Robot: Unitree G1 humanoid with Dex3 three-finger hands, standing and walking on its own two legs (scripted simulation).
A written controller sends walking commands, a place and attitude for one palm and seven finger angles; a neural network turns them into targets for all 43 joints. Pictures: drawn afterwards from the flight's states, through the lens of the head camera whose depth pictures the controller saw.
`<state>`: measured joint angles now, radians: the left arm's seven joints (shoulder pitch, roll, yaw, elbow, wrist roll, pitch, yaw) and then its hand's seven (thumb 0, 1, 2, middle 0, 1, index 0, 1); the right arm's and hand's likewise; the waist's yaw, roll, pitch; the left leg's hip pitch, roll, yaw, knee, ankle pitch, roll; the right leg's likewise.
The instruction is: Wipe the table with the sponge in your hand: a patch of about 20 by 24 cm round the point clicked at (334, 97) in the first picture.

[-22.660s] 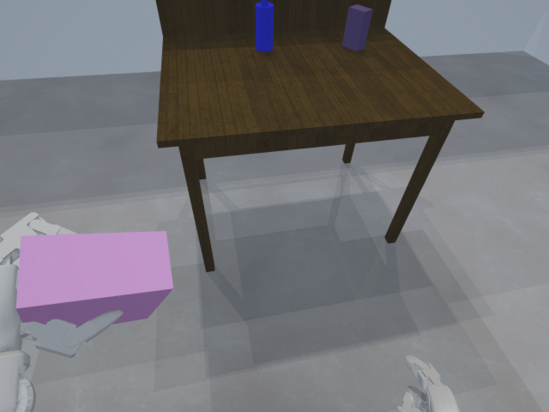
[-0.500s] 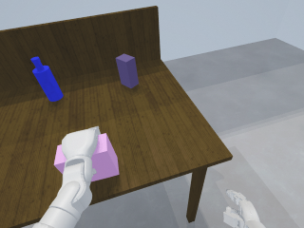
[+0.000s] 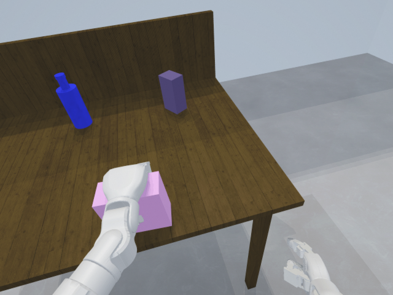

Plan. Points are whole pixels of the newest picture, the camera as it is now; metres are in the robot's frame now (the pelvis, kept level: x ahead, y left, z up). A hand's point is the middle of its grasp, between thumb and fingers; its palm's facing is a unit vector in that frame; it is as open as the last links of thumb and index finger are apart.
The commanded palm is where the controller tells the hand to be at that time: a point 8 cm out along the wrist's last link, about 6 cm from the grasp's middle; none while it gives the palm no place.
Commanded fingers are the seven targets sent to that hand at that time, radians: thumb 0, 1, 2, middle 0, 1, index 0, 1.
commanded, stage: slide across to the third lane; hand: left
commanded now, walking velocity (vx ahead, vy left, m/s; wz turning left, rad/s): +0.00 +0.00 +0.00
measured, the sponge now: (138, 210) +0.30 +0.19 +0.01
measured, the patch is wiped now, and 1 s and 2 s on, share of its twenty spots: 0.85 0.90 0.95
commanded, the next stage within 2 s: wipe forward along the third lane in 0.32 s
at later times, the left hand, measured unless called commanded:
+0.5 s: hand (152, 190) +0.32 +0.15 +0.06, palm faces +0.00 -0.04 -1.00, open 10.1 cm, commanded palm +0.30 +0.14 +0.10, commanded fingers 0.00 0.10 1.30 -1.20 -1.60 -1.20 -1.60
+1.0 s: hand (152, 173) +0.37 +0.17 +0.06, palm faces -0.05 -0.02 -1.00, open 10.1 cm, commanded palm +0.35 +0.17 +0.09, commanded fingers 0.00 0.10 1.30 -1.20 -1.60 -1.20 -1.60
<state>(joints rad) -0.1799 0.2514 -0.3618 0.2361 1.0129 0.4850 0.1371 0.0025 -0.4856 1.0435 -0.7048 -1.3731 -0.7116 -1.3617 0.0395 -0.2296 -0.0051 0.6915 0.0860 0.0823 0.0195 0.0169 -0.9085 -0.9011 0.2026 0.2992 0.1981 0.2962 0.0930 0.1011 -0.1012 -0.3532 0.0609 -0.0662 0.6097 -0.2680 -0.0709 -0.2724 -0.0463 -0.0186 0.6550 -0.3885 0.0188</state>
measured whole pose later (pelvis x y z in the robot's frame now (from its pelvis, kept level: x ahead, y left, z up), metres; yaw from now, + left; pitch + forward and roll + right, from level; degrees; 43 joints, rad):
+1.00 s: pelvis -0.02 -0.02 -0.01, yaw -1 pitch +5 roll +0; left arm -0.60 0.22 -0.25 0.80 0.98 0.45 0.20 0.00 -0.51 1.05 -0.73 -1.36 -0.74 -1.34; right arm 0.16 -0.26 -0.02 0.75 0.08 0.12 -0.03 0.01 -0.91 -0.90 0.20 0.30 0.20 0.30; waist 0.01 0.08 -0.13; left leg -0.49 0.09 -0.08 0.64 -0.25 -0.04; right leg -0.43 -0.01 -0.02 0.71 -0.37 -0.01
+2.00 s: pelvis -0.01 +0.02 -0.01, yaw -3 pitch +14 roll -1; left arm -0.96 0.32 -0.15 1.18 1.02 0.40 0.24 0.00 -0.52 1.05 -0.75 -1.35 -0.75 -1.34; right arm 0.24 -0.24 -0.03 0.79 0.06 0.11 -0.01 0.01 -0.91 -0.90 0.20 0.30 0.20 0.30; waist -0.09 0.05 -0.15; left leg -0.68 0.08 -0.05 0.71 -0.27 -0.06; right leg -0.59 -0.02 0.02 0.70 -0.35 0.04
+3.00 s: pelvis +0.03 +0.01 +0.00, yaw -1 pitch +7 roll -1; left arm -0.59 0.17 -0.34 0.74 0.99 0.54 0.22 0.00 -0.50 1.05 -0.71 -1.37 -0.72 -1.36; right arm 0.08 -0.24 -0.02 0.71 0.07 0.20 0.03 0.01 -0.91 -0.90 0.20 0.30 0.20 0.30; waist 0.03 0.06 -0.16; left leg -0.45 0.06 -0.06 0.62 -0.31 -0.06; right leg -0.34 -0.04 -0.01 0.60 -0.39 0.03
